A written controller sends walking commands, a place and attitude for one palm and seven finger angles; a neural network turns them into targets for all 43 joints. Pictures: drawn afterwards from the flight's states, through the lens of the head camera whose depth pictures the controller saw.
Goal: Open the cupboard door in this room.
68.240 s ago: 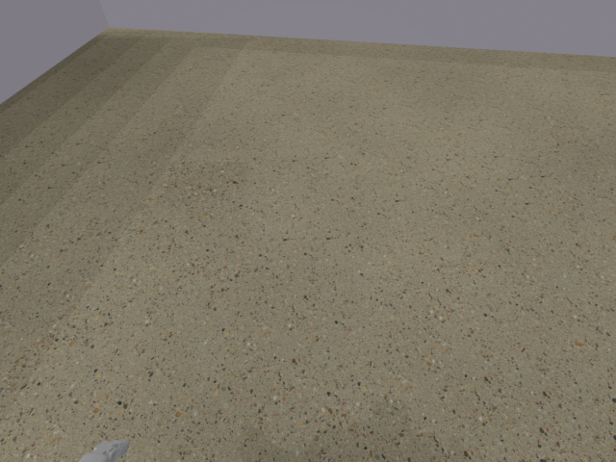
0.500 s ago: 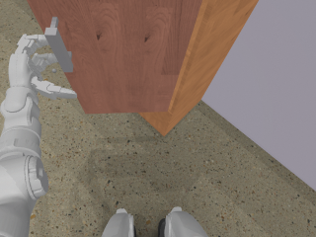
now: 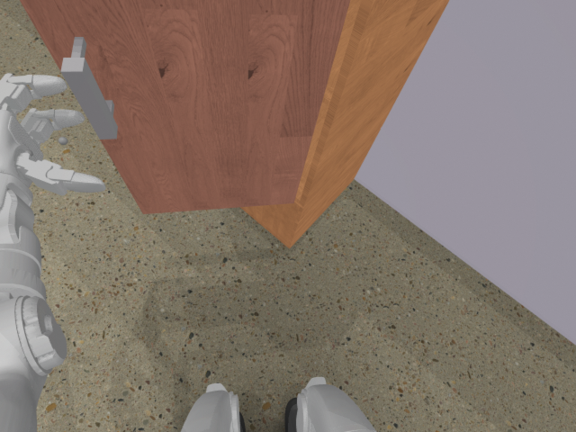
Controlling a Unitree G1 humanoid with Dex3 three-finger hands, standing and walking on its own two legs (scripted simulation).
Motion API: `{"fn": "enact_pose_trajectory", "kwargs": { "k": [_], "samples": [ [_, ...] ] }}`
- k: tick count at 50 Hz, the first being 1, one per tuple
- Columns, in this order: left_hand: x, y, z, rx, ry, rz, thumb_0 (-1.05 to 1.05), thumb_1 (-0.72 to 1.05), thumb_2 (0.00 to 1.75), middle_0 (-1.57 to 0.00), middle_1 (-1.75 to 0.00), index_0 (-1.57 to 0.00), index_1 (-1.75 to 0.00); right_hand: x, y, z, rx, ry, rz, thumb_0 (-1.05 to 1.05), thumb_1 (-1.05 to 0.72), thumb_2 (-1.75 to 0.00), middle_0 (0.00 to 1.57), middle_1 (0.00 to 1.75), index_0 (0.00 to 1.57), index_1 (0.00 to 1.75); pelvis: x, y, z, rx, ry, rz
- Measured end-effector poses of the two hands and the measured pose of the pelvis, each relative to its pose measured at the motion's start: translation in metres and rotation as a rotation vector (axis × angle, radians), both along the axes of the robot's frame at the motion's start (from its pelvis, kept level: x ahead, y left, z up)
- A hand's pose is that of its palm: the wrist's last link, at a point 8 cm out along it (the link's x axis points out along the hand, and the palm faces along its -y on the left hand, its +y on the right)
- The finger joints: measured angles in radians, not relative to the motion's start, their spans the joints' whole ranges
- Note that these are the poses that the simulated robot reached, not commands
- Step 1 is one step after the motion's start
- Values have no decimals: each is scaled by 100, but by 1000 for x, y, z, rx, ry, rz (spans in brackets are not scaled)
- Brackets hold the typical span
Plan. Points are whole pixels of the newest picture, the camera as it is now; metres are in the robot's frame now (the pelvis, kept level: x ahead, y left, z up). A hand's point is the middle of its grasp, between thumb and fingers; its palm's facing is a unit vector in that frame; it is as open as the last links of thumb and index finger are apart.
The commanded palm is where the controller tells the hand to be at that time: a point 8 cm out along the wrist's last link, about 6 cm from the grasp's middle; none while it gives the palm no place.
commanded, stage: move the hooked fingers beside the handle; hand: left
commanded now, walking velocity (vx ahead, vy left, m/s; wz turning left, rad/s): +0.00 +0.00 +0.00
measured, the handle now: (94, 90) +0.56 +0.24 +0.07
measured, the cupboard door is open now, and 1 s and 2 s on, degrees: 48 48 48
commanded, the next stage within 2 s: slide the fingers in behind the handle in 1.30 s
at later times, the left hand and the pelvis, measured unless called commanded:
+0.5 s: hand (37, 143) +0.47 +0.29 +0.06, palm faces +0.11 -0.99 -0.02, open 14.0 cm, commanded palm +0.46 +0.32 +0.06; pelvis -0.01 +0.01 +0.00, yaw +0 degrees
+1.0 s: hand (44, 142) +0.48 +0.28 +0.06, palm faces +0.09 -1.00 -0.03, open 14.0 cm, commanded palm +0.46 +0.32 +0.06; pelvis -0.01 +0.00 +0.00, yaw +0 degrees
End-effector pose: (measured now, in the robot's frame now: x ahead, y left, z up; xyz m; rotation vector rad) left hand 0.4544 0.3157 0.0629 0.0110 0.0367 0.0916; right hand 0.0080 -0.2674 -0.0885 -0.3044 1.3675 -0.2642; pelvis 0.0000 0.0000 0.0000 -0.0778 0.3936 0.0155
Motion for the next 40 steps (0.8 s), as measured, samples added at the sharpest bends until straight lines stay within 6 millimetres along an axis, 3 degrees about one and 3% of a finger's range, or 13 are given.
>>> {"fn": "enact_pose_trajectory", "kwargs": {
  "k": [13, 20, 29, 40],
  "samples": [
    [-8, 13, 5, 6, -26, -17, -1, -50, 30, -30, -120, -30, -120, -4, 2, 0, -19, 9, 20, 0, -90, -90, 20, 30, 20, 30, -7, 5, -2, -9, -2, 12],
    [-6, 16, -3, -14, 20, -8, -1, -50, 30, -31, -120, -30, -120, -6, 4, 0, -27, -5, 22, 0, -90, -90, 20, 30, 20, 30, -11, 6, -4, -10, 0, 11],
    [-8, 30, 7, 9, -21, 1, -1, -50, 30, -30, -120, -30, -120, -14, 5, 1, -28, 17, 17, 0, -90, -90, 20, 30, 20, 30, -12, 7, -5, -15, 3, 9],
    [-10, 18, 2, -14, -17, -24, -1, -50, 30, -30, -120, -30, -120, -12, 5, 1, -24, 22, 21, 0, -90, -90, 20, 30, 20, 30, -10, 7, -3, -13, 4, 13]
  ]
}}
